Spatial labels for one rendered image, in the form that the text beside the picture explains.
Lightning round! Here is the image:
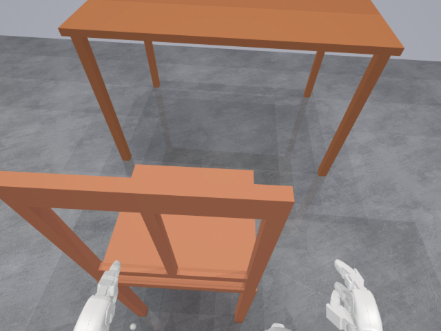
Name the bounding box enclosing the robot left hand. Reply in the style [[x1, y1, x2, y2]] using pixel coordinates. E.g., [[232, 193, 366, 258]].
[[73, 260, 121, 331]]

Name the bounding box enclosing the table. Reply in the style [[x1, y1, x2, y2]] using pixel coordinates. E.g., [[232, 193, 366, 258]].
[[58, 0, 404, 177]]

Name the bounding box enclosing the robot right hand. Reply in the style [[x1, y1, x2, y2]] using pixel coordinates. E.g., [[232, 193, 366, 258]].
[[326, 259, 383, 331]]

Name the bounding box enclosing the chair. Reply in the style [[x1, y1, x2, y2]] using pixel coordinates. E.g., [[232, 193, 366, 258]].
[[0, 164, 295, 323]]

